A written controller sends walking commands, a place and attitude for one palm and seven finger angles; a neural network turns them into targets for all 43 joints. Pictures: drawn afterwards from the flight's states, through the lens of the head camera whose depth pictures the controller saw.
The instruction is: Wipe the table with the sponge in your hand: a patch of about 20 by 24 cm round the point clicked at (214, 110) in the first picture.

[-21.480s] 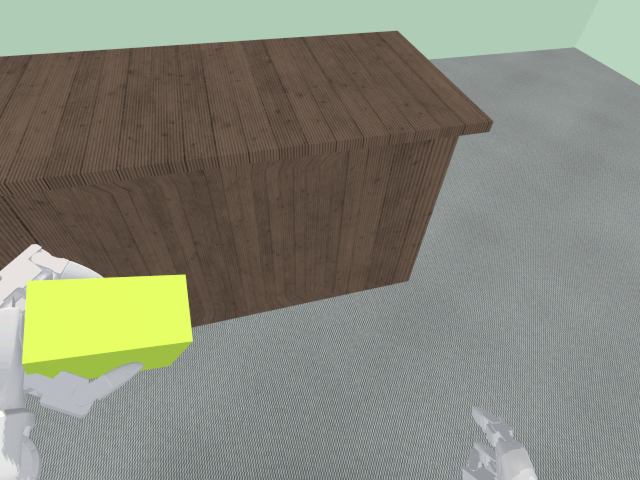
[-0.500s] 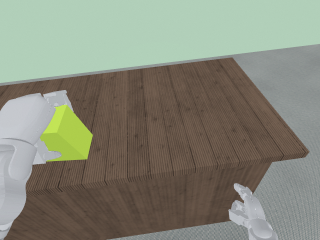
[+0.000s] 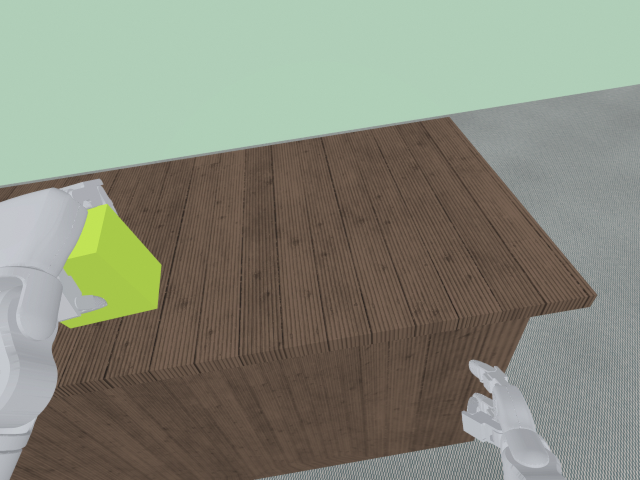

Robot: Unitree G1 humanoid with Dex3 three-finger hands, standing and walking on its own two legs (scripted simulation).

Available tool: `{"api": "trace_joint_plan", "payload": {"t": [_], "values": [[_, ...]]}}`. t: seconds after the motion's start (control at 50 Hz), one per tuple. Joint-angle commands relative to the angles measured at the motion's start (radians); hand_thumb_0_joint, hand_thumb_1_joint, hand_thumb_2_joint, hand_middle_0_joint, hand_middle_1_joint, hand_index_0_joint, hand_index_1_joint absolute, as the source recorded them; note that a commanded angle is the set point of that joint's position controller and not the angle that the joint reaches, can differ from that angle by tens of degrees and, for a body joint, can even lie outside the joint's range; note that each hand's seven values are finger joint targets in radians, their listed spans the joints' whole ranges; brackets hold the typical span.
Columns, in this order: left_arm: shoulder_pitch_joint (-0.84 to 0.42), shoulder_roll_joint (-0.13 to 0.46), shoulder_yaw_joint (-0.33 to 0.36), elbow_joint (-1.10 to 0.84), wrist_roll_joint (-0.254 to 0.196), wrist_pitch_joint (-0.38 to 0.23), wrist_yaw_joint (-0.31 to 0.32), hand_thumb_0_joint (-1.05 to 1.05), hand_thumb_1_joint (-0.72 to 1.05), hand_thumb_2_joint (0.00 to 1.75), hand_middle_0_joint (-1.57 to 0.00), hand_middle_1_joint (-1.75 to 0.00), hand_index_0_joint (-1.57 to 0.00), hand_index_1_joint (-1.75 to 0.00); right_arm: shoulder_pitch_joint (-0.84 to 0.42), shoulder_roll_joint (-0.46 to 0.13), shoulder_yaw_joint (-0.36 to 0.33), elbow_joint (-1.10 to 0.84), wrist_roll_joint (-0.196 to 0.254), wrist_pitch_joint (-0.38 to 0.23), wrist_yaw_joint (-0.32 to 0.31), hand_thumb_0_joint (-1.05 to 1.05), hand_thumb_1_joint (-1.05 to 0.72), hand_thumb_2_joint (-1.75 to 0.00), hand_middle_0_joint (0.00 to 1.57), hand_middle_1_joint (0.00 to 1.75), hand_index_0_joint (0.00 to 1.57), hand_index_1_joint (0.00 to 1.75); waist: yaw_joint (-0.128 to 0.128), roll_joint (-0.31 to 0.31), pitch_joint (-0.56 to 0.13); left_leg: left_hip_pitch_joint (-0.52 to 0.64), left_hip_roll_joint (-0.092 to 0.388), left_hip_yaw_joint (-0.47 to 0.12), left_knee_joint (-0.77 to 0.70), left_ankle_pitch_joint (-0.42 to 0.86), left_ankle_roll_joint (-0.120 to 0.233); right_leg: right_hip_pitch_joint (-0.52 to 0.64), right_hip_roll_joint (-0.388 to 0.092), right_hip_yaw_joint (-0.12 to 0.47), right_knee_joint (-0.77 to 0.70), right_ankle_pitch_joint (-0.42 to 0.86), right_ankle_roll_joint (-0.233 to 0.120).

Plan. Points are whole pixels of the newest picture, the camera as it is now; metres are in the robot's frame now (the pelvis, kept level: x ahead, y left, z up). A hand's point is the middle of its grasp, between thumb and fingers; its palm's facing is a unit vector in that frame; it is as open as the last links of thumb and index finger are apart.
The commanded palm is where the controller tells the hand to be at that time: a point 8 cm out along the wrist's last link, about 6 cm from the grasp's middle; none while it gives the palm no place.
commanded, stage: turn the palm down, sponge in hand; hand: left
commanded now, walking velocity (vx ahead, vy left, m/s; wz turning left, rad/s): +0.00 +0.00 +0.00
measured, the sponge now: (98, 279) +0.25 +0.31 +0.16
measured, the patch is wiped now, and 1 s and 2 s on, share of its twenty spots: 0.00 0.00 0.00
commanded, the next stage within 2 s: move the sponge above the wiping area in 0.02 s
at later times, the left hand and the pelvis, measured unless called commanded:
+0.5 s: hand (80, 274) +0.25 +0.33 +0.17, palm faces +0.10 -0.06 -0.99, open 10.5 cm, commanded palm +0.20 +0.31 +0.24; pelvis +0.01 +0.01 +0.00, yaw +0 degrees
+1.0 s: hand (89, 301) +0.24 +0.34 +0.13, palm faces -0.06 -0.10 -0.99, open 10.4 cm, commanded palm +0.22 +0.33 +0.23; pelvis +0.01 +0.03 +0.00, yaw +1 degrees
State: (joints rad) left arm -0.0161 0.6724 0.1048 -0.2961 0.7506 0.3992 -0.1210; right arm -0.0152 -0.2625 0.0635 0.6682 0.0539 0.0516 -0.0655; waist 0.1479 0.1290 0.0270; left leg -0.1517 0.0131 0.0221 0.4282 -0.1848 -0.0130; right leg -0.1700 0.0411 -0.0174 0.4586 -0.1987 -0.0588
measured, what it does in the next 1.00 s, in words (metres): stands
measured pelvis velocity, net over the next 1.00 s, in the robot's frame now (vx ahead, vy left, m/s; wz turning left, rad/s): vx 0.01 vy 0.03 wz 0.02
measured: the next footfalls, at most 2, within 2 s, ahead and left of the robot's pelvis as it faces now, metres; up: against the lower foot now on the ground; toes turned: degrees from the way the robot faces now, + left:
none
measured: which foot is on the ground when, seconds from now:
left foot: down 0.00-1.00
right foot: down 0.00-1.00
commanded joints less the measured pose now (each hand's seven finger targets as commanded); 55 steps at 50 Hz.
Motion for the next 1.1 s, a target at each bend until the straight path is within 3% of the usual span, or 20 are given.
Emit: {"api": "trace_joint_plan", "payload": {"t": [0.0,0.02,0.1,0.12,0.18,0.2,0.22,0.3,0.42,0.54,0.6,0.62,0.7,0.8,0.84,0.9,0.94,1.0,1.02,1.08], "values": [[-0.082,0.117,0.026,-0.158,-0.001,0.017,-0.042,0.00,0.10,1.30,-1.20,-1.60,-1.20,-1.60,-0.267,-0.083,-0.024,-0.227,0.019,-0.072,-0.006,0.00,-0.90,-0.90,0.20,0.30,0.20,0.30,-0.022,-0.112,-0.112,-0.022,-0.032,-0.050,-0.035,0.011,0.040,-0.004,-0.059,0.203,-0.141,-0.123,0.001],[-0.082,0.110,0.000,-0.184,0.001,0.010,-0.052,0.00,0.10,1.30,-1.20,-1.60,-1.20,-1.60,-0.250,-0.094,-0.027,-0.231,0.012,-0.073,-0.008,0.00,-0.90,-0.90,0.20,0.30,0.20,0.30,-0.025,-0.115,-0.133,-0.024,-0.031,-0.047,-0.028,0.006,0.045,0.011,-0.069,0.180,-0.135,-0.123,0.006],[-0.158,0.324,0.161,-0.354,0.076,-0.044,-0.033,0.00,0.10,1.30,-1.20,-1.60,-1.20,-1.60,-0.274,-0.091,-0.025,-0.243,-0.012,-0.089,-0.016,0.00,-0.90,-0.90,0.20,0.30,0.20,0.30,0.004,-0.062,-0.245,0.018,-0.041,-0.069,-0.013,0.067,0.051,0.063,-0.057,0.232,-0.095,-0.089,-0.011],[-0.204,0.354,0.179,-0.352,0.106,-0.060,-0.020,0.00,0.10,1.30,-1.20,-1.60,-1.20,-1.60,-0.248,-0.092,-0.028,-0.240,-0.026,-0.089,-0.016,0.00,-0.90,-0.90,0.20,0.30,0.20,0.30,0.014,-0.048,-0.293,0.020,-0.048,-0.066,-0.001,0.114,0.053,0.103,-0.066,0.200,-0.071,-0.034,-0.014],[-0.198,0.389,0.258,-0.306,0.105,-0.117,0.037,0.00,0.10,1.30,-1.20,-1.60,-1.20,-1.60,-0.180,-0.079,-0.039,-0.215,-0.028,-0.084,-0.018,0.00,-0.90,-0.90,0.20,0.30,0.20,0.30,0.019,-0.036,-0.278,0.056,-0.044,-0.082,-0.016,0.173,0.047,0.101,-0.054,0.204,-0.081,0.046,-0.025],[-0.219,0.413,0.296,-0.314,0.088,-0.123,0.059,0.00,0.10,1.30,-1.20,-1.60,-1.20,-1.60,-0.206,-0.077,-0.039,-0.211,-0.022,-0.094,-0.018,0.00,-0.90,-0.90,0.20,0.30,0.20,0.30,0.026,-0.014,-0.266,0.068,-0.043,-0.089,-0.013,0.171,0.044,0.099,-0.042,0.248,-0.094,0.048,-0.042],[-0.207,0.355,0.260,-0.260,0.063,-0.125,0.078,0.00,0.10,1.30,-1.20,-1.60,-1.20,-1.60,-0.170,-0.076,-0.048,-0.201,-0.024,-0.089,-0.018,0.00,-0.90,-0.90,0.20,0.30,0.20,0.30,0.018,-0.025,-0.257,0.063,-0.033,-0.075,-0.009,0.181,0.044,0.110,-0.054,0.215,-0.092,0.079,-0.038],[-0.135,0.282,0.234,-0.121,0.012,-0.062,0.090,0.00,0.10,1.30,-1.20,-1.60,-1.20,-1.60,-0.210,-0.095,-0.054,-0.176,0.001,-0.074,-0.002,0.00,-0.90,-0.90,0.20,0.30,0.20,0.30,0.011,-0.026,-0.144,0.023,-0.028,-0.075,-0.033,0.159,0.025,0.058,-0.046,0.224,-0.111,0.075,-0.032],[-0.059,0.143,0.044,-0.089,-0.006,0.007,-0.036,0.00,0.10,1.30,-1.20,-1.60,-1.20,-1.60,-0.207,-0.112,-0.038,-0.215,0.012,-0.067,-0.014,0.00,-0.90,-0.90,0.20,0.30,0.20,0.30,-0.031,-0.116,-0.102,-0.017,-0.022,-0.057,-0.040,0.063,0.043,0.011,-0.060,0.140,-0.116,0.009,0.006],[-0.216,0.328,0.143,-0.296,0.106,-0.106,-0.044,0.00,0.10,1.30,-1.20,-1.60,-1.20,-1.60,-0.193,-0.090,-0.029,-0.231,-0.017,-0.097,-0.033,0.00,-0.90,-0.90,0.20,0.30,0.20,0.30,-0.014,-0.042,-0.302,0.079,-0.043,-0.082,-0.031,0.147,0.059,0.088,-0.051,0.137,-0.071,0.053,-0.003],[-0.218,0.450,0.304,-0.326,0.103,-0.185,0.018,0.00,0.10,1.30,-1.20,-1.60,-1.20,-1.60,-0.189,-0.084,-0.031,-0.215,-0.029,-0.115,-0.039,0.00,-0.90,-0.90,0.20,0.30,0.20,0.30,0.019,0.007,-0.319,0.113,-0.040,-0.105,-0.033,0.204,0.054,0.122,-0.025,0.184,-0.079,0.114,-0.033],[-0.225,0.399,0.277,-0.287,0.095,-0.200,0.038,0.00,0.10,1.30,-1.20,-1.60,-1.20,-1.60,-0.145,-0.074,-0.035,-0.204,-0.037,-0.110,-0.041,0.00,-0.90,-0.90,0.20,0.30,0.20,0.30,0.012,-0.008,-0.319,0.113,-0.035,-0.086,-0.028,0.249,0.054,0.137,-0.039,0.141,-0.073,0.163,-0.032],[-0.144,0.325,0.286,-0.127,0.035,-0.153,0.096,0.00,0.10,1.30,-1.20,-1.60,-1.20,-1.60,-0.161,-0.083,-0.051,-0.167,-0.009,-0.083,-0.015,0.00,-0.90,-0.90,0.20,0.30,0.20,0.30,0.010,0.005,-0.175,0.071,-0.018,-0.095,-0.049,0.246,0.022,0.077,-0.032,0.172,-0.114,0.146,-0.042],[-0.067,0.225,0.159,0.004,0.010,-0.017,0.029,0.00,0.10,1.30,-1.20,-1.60,-1.20,-1.60,-0.212,-0.116,-0.041,-0.178,0.012,-0.048,-0.001,0.00,-0.90,-0.90,0.20,0.30,0.20,0.30,-0.009,-0.055,-0.095,-0.014,-0.016,-0.074,-0.079,0.139,0.020,0.038,-0.041,0.135,-0.116,0.075,-0.017],[-0.056,0.186,0.084,-0.068,0.012,-0.011,-0.021,0.00,0.10,1.30,-1.20,-1.60,-1.20,-1.60,-0.188,-0.115,-0.041,-0.206,0.013,-0.044,-0.003,0.00,-0.90,-0.90,0.20,0.30,0.20,0.30,-0.022,-0.070,-0.155,-0.001,-0.017,-0.073,-0.080,0.134,0.033,0.062,-0.053,0.088,-0.096,0.092,0.000],[-0.105,0.158,0.022,-0.185,0.036,-0.039,-0.066,0.00,0.10,1.30,-1.20,-1.60,-1.20,-1.60,-0.241,-0.089,-0.024,-0.237,0.018,-0.069,-0.011,0.00,-0.90,-0.90,0.20,0.30,0.20,0.30,-0.035,-0.052,-0.204,0.049,-0.021,-0.089,-0.079,0.103,0.047,0.046,-0.031,0.100,-0.092,0.050,-0.003],[-0.177,0.213,0.039,-0.232,0.074,-0.103,-0.069,0.00,0.10,1.30,-1.20,-1.60,-1.20,-1.60,-0.176,-0.094,-0.033,-0.227,-0.002,-0.084,-0.021,0.00,-0.90,-0.90,0.20,0.30,0.20,0.30,-0.038,-0.046,-0.248,0.071,-0.021,-0.103,-0.079,0.107,0.057,0.057,-0.037,0.074,-0.086,0.047,0.002],[-0.308,0.379,0.194,-0.301,0.135,-0.200,-0.016,0.00,0.10,1.30,-1.20,-1.60,-1.20,-1.60,-0.186,-0.091,-0.029,-0.216,-0.019,-0.103,-0.041,0.00,-0.90,-0.90,0.20,0.30,0.20,0.30,-0.016,-0.009,-0.286,0.101,-0.017,-0.134,-0.094,0.091,0.062,0.093,-0.005,0.124,-0.085,0.037,-0.018],[-0.334,0.362,0.194,-0.275,0.144,-0.225,0.014,0.00,0.10,1.30,-1.20,-1.60,-1.20,-1.60,-0.138,-0.083,-0.033,-0.205,-0.033,-0.107,-0.050,0.00,-0.90,-0.90,0.20,0.30,0.20,0.30,-0.008,0.013,-0.304,0.107,-0.018,-0.123,-0.092,0.123,0.059,0.109,-0.018,0.091,-0.082,0.052,-0.022],[-0.327,0.357,0.236,-0.092,0.127,-0.242,0.090,0.00,0.10,1.30,-1.20,-1.60,-1.20,-1.60,-0.093,-0.087,-0.051,-0.151,-0.023,-0.085,-0.046,0.00,-0.90,-0.90,0.20,0.30,0.20,0.30,-0.011,0.017,-0.205,0.091,-0.012,-0.128,-0.103,0.154,0.029,0.058,-0.019,0.109,-0.126,0.046,-0.032]]}}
